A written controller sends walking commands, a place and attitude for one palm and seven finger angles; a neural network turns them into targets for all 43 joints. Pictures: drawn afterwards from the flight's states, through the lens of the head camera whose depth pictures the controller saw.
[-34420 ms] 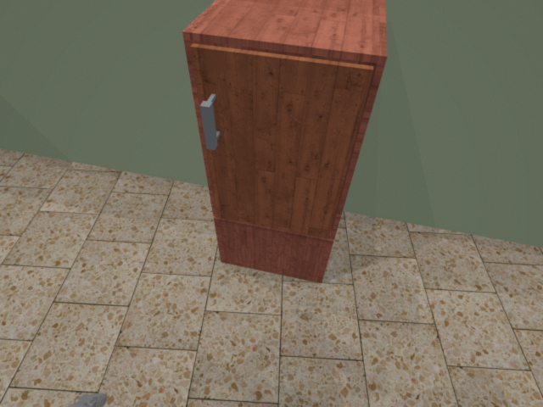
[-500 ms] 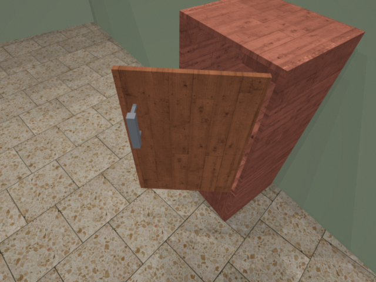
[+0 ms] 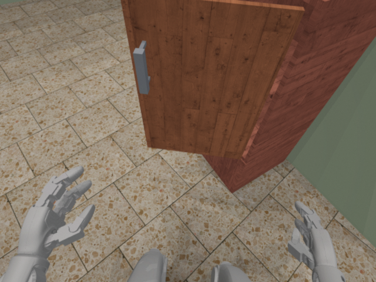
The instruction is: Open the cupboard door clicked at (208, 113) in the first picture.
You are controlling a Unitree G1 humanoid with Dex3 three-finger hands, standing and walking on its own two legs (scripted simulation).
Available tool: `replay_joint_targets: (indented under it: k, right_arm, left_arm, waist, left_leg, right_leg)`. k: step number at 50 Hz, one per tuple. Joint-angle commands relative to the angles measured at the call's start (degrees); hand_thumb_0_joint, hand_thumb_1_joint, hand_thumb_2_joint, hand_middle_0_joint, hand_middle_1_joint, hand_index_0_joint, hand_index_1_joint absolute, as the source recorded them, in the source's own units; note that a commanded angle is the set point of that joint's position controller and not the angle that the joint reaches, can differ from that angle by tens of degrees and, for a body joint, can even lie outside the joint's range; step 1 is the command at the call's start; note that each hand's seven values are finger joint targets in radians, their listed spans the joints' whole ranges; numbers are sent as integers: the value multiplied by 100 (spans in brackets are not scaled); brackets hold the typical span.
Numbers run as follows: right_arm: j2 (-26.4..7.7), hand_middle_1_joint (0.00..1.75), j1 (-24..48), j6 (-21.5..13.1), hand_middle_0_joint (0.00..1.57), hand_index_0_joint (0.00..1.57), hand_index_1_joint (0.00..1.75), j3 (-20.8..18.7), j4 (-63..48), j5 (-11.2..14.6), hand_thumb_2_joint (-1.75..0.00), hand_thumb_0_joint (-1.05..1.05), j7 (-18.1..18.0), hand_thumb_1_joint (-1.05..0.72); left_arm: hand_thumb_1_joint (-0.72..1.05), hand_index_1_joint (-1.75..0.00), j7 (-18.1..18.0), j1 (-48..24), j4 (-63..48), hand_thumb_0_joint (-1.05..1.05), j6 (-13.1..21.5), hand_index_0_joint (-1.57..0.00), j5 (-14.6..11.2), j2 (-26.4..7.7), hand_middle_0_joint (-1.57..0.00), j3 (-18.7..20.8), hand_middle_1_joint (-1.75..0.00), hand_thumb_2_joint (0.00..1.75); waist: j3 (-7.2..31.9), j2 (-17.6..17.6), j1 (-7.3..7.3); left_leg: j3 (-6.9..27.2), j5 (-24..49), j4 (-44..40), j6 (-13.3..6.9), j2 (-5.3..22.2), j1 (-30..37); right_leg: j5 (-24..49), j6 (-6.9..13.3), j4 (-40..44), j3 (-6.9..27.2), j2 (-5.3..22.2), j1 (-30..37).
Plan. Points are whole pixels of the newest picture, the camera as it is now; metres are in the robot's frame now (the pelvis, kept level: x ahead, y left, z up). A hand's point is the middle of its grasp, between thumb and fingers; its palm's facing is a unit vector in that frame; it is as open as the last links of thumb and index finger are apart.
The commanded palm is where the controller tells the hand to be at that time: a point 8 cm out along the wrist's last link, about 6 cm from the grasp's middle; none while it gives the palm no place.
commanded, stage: raise the hand with hooked fingers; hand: left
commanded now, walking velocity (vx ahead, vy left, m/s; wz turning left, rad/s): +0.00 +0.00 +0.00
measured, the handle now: (144, 67) +0.61 +0.19 +0.09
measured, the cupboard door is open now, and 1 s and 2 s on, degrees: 51 51 51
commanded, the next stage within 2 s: move the hooked fingers beside the handle in 1.62 s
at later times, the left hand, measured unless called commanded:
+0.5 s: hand (67, 182) +0.27 +0.26 +0.06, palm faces -0.01 -1.00 -0.03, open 11.9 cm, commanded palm +0.25 +0.32 +0.08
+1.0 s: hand (42, 156) +0.30 +0.31 +0.10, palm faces +0.00 -1.00 -0.02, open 13.9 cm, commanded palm +0.28 +0.36 +0.11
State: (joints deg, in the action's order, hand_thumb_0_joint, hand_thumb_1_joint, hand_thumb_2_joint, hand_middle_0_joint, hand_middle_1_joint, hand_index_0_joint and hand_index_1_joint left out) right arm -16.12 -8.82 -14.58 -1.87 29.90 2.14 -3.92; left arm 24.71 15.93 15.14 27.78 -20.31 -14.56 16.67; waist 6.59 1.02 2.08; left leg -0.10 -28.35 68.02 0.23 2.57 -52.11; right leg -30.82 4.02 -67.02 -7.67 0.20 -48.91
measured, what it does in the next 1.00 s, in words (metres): shifts its weight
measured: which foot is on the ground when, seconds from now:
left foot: down 0.00-1.00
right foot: down 0.00-1.00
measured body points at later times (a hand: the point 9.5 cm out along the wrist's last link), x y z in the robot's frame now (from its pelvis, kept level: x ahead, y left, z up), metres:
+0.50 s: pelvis +0.02 +0.03 +0.03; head +0.09 +0.04 +0.47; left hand +0.27 +0.32 +0.07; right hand +0.16 -0.23 -0.06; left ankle +0.05 +0.12 -0.64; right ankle +0.03 -0.08 -0.64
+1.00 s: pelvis +0.03 +0.05 +0.04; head +0.09 +0.07 +0.49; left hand +0.30 +0.37 +0.10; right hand +0.20 -0.19 -0.03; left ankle +0.05 +0.12 -0.64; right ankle +0.03 -0.08 -0.64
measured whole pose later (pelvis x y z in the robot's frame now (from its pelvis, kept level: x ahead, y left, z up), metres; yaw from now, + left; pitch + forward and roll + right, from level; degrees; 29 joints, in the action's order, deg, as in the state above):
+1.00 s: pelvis +0.03 +0.05 +0.04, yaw -1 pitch +12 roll -3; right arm -14.8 -14.5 -11.3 3.2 31.4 1.8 -3.9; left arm 28.3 1.3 19.2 16.1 -20.6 -22.7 22.6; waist 5.2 -1.1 0.6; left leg -1.7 -25.5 56.2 -3.3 1.1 -42.6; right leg -25.2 0.0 -51.8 -6.0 0.7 -38.1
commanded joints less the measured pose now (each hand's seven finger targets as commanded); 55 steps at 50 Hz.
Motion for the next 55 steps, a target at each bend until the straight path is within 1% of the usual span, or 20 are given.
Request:
replay_joint_targets:
  k: [1,3,4,6,10,13,14,17,19,22,26,29,33,34,36,39,42,45,50,55]
  right_arm:
    - [-613,30,-189,-359,20,20,30,-55,-507,47,-90,0,-177,-90]
    - [-651,30,-226,-400,20,20,30,-23,-386,50,-90,0,-199,-90]
    - [-669,30,-234,-391,20,20,30,0,-377,48,-90,0,-204,-90]
    - [-653,30,-244,-386,20,20,30,-14,-394,49,-90,0,-186,-90]
    - [-592,30,-258,-336,20,20,30,-22,-440,20,-90,0,-91,-90]
    - [-568,30,-289,-323,20,20,30,-67,-437,-2,-90,0,-18,-90]
    - [-590,30,-294,-328,20,20,30,-72,-430,-16,-90,0,-6,-90]
    - [-644,30,-416,-329,20,20,30,-100,-404,-10,-90,0,20,-90]
    - [-701,30,-454,-321,20,20,30,-104,-424,-10,-90,0,1,-90]
    - [-741,30,-544,-300,20,20,30,-100,-453,2,-90,0,-16,-90]
    - [-757,30,-579,-271,20,20,30,-76,-469,-1,-90,0,-32,-90]
    - [-787,30,-594,-221,20,20,30,-40,-483,4,-90,0,-39,-90]
    - [-796,30,-601,-165,20,20,30,-38,-559,21,-90,0,-22,-90]
    - [-809,30,-604,-153,20,20,30,-28,-579,15,-90,0,-15,-90]
    - [-803,30,-619,-108,20,20,30,-16,-592,14,-90,0,-9,-90]
    - [-837,30,-590,-54,20,20,30,19,-609,16,-90,0,-31,-90]
    - [-825,30,-590,-33,20,20,30,23,-614,21,-90,0,-41,-90]
    - [-849,30,-602,15,20,20,30,48,-606,22,-90,0,-57,-90]
    - [-859,30,-586,42,20,20,30,80,-566,26,-90,0,-80,-90]
    - [-889,30,-635,69,20,20,30,80,-521,48,-90,0,-108,-90]
  left_arm:
    - [32,-68,-29,-1573,-1907,0,369,-24,-6,-1265,-24,173,-68,65]
    - [27,-70,34,-1442,-1590,0,133,-25,32,-1357,-25,225,-70,63]
    - [25,-72,106,-1397,-1266,0,-55,-25,-27,-1414,-25,317,-72,62]
    - [20,-75,146,-1162,-1208,0,-285,-25,-71,-1517,-25,535,-75,60]
    - [11,-81,79,-794,-1091,0,-519,-26,-207,-1594,-26,893,-81,56]
    - [4,-86,-49,-659,-1134,0,-409,-26,-204,-1376,-26,818,-86,53]
    - [1,-87,-56,-703,-1088,0,-363,-26,-200,-1441,-26,878,-87,52]
    - [-6,-92,-92,-780,-1139,0,-220,-27,-122,-1308,-27,702,-92,49]
    - [-10,-94,-50,-927,-1097,0,-198,-27,-134,-1412,-27,738,-94,47]
    - [-17,-99,-18,-1066,-1321,0,-174,-28,-117,-1531,-28,795,-99,44]
    - [-27,-105,-14,-1238,-1481,0,-216,-28,-126,-1625,-28,837,-105,40]
    - [-34,-110,-12,-1375,-1320,0,-346,-29,-126,-1669,-29,845,-110,37]
    - [-43,-115,40,-1363,-1289,0,-505,-29,-106,-1653,-29,838,-115,33]
    - [-45,-117,90,-1457,-1265,0,-559,-30,-121,-1709,-30,855,-117,32]
    - [-50,-120,125,-1560,-1213,0,-635,-30,-115,-1718,-30,870,-120,30]
    - [-50,-120,168,-1885,-1008,0,-736,-30,-122,-1840,-30,929,-120,30]
    - [-50,-120,237,-2113,-1076,0,-727,-30,-126,-1905,-30,967,-120,30]
    - [-50,-120,324,-2309,-870,0,-769,-30,-143,-2066,-30,1071,-120,30]
    - [-50,-120,452,-2663,-691,0,-796,-30,-177,-2287,-30,1199,-120,30]
    - [-50,-120,564,-2882,-286,0,-849,-30,-223,-2420,-30,1291,-120,30]
  waist:
    - [903,-663,-519]
    - [918,-736,-473]
    - [830,-596,-441]
    - [1212,-482,-285]
    - [1425,-345,-79]
    - [1347,-191,-104]
    - [1319,-249,-69]
    - [1275,-217,-194]
    - [1187,-177,-214]
    - [1428,-385,-214]
    - [1501,-704,-193]
    - [1274,-722,-224]
    - [1407,-709,-206]
    - [1364,-889,-182]
    - [1380,-750,-224]
    - [1164,-739,-235]
    - [1434,-836,-226]
    - [1393,-645,-242]
    - [1430,-912,-208]
    - [1232,-730,-245]
  left_leg:
    - [100,337,-833,-259,-151,581]
    - [162,394,-962,-248,-157,637]
    - [217,465,-990,-242,-154,610]
    - [205,763,-1102,-233,-179,718]
    - [230,1304,-1341,-208,-192,927]
    - [206,1399,-1465,-201,-208,1015]
    - [224,1489,-1467,-199,-207,1067]
    - [214,1422,-1583,-208,-211,1247]
    - [234,1392,-1601,-212,-206,1264]
    - [250,1502,-1724,-203,-197,1552]
    - [302,1778,-1823,-147,-175,1923]
    - [370,1869,-1894,-107,-155,1996]
    - [409,2152,-1996,-49,-127,2233]
    - [405,2325,-1971,-31,-136,2287]
    - [410,2324,-2016,-15,-118,2350]
    - [452,2126,-2079,10,-132,2259]
    - [469,2188,-2135,32,-122,2513]
    - [451,2135,-2167,7,-132,2458]
    - [456,2143,-2265,23,-139,2567]
    - [421,1871,-2377,-32,-151,2470]
  right_leg:
    - [-610,-303,2060,1469,11,585]
    - [-431,-293,2039,1314,-7,644]
    - [-339,-279,2016,1258,-48,681]
    - [49,-316,2020,1205,3,1052]
    - [871,-316,1905,980,-27,1423]
    - [1098,-356,1879,844,-37,1388]
    - [1208,-308,1794,787,-79,1359]
    - [1217,-325,1769,629,-94,1149]
    - [1176,-299,1758,616,-126,1101]
    - [1299,-287,1744,527,-128,1153]
    - [1532,-247,1723,445,-161,1143]
    - [1578,-211,1729,369,-207,1070]
    - [1721,-235,1786,306,-195,1143]
    - [1833,-200,1771,330,-220,1154]
    - [1830,-230,1822,293,-217,1151]
    - [1706,-191,1859,280,-248,1129]
    - [1679,-206,1918,288,-227,1163]
    - [1704,-198,1982,303,-250,1257]
    - [1666,-169,2066,323,-246,1351]
    - [1573,-176,2223,349,-257,1408]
